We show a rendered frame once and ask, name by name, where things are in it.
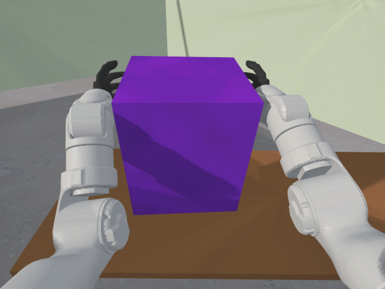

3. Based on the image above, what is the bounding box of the left robot upper arm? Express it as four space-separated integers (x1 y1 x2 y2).
0 197 129 289

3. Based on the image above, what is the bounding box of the table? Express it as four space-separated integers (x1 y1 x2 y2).
10 149 385 281

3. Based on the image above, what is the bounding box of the right robot hand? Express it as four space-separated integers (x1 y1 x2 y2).
244 60 270 89

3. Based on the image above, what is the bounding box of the carton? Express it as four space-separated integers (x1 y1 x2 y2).
111 56 264 215

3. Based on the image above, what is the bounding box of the robot left forearm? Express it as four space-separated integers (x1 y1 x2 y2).
52 89 118 247

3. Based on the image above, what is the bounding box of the right robot upper arm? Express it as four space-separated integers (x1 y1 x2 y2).
288 172 385 289

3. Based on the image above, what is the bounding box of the robot right forearm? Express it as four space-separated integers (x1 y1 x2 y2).
255 85 368 218

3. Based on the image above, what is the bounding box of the left robot hand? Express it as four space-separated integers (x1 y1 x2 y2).
93 60 124 99

